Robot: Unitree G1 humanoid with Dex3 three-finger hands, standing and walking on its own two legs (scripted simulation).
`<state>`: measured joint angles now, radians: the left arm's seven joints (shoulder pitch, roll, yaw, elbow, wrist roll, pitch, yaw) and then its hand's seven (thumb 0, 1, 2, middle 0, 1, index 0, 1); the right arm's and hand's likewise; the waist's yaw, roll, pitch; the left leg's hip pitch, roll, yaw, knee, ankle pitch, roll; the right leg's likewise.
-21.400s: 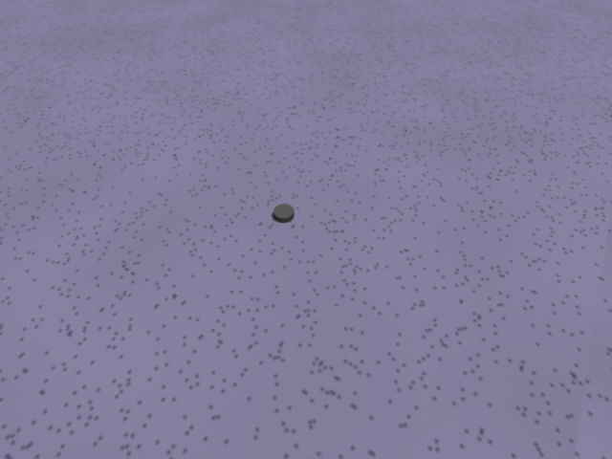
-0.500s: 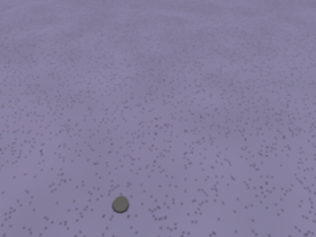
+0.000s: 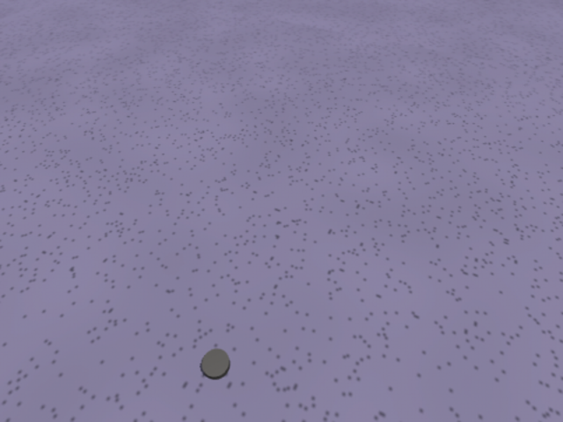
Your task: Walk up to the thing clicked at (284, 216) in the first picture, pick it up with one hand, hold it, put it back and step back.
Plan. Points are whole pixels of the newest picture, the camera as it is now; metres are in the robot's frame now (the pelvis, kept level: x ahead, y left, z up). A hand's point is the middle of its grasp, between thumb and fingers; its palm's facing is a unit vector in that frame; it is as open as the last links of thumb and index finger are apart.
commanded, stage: walk up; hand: left
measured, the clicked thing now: (216, 363) +0.44 +0.23 -0.77
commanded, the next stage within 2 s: none
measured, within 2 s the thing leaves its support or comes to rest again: neither
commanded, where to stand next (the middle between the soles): +0.06 -0.01 m, yaw +0 degrees
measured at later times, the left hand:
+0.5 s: hand out of the picture -0.04 +0.23 -0.14, palm faces +0.04 -0.89 -0.46, open 7.4 cm
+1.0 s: hand out of the picture +0.07 +0.28 -0.18, palm faces +0.03 -0.94 -0.35, open 7.4 cm
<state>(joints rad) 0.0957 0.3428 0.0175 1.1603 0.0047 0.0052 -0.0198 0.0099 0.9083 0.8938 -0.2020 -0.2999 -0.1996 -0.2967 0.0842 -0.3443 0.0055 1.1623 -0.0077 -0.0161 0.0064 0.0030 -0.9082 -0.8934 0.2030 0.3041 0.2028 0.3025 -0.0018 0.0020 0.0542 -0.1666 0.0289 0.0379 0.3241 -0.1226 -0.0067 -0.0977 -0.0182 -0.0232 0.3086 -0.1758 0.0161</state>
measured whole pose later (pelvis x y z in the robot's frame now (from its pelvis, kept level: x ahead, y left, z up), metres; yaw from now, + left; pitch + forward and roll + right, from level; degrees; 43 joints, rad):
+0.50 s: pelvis -0.04 -0.04 -0.01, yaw +2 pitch -2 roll +0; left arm 0.29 0.34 0.06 0.98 0.04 -0.05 0.02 0.01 0.90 0.89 -0.21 -0.30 -0.21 -0.30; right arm 0.15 -0.45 -0.08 0.95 -0.05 0.09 0.06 0.00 -0.91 -0.89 0.20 0.30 0.20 0.30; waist 0.02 0.10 0.10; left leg -0.47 -0.02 -0.15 1.04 -0.35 0.00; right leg -0.16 -0.01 -0.04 0.51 -0.31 0.00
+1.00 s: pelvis -0.01 +0.01 -0.02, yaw +2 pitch -3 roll -1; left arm 0.16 0.40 0.04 0.89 0.00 0.04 0.01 0.01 0.91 0.89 -0.20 -0.30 -0.20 -0.30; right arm 0.07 -0.34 -0.02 0.86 0.00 0.00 -0.01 0.00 -0.90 -0.89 0.21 0.30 0.21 0.30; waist 0.02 -0.03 0.17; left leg -0.28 0.04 0.04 0.61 -0.28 0.01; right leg -0.41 0.03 0.08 0.98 -0.48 0.00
